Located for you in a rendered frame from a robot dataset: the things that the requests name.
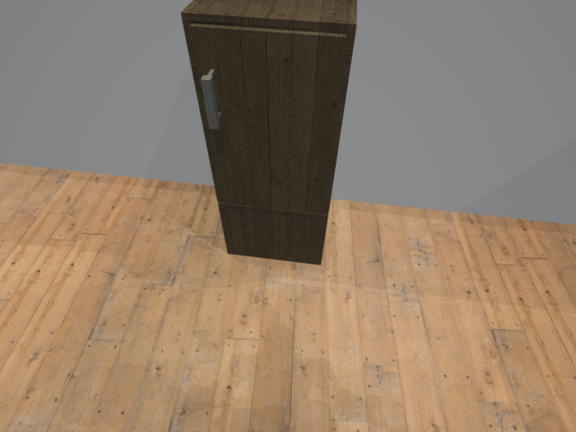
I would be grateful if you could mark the handle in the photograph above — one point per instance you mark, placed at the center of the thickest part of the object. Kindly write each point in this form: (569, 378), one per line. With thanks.
(209, 97)

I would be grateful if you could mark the cupboard door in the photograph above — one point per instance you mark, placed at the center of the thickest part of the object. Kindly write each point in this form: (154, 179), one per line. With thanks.
(277, 92)

